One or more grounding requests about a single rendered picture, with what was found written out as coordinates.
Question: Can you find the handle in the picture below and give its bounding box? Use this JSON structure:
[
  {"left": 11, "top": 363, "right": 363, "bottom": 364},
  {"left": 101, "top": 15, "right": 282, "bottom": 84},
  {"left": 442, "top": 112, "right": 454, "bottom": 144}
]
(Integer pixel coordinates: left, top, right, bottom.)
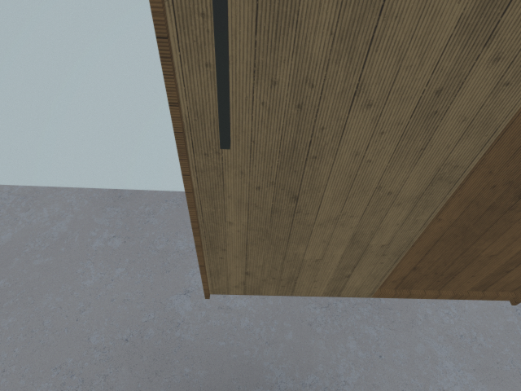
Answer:
[{"left": 212, "top": 0, "right": 230, "bottom": 149}]

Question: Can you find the wardrobe door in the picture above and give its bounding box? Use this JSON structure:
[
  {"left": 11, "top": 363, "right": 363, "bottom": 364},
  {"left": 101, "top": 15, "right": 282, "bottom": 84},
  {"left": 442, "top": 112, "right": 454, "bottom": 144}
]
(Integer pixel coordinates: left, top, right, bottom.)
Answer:
[
  {"left": 379, "top": 108, "right": 521, "bottom": 292},
  {"left": 164, "top": 0, "right": 521, "bottom": 297}
]

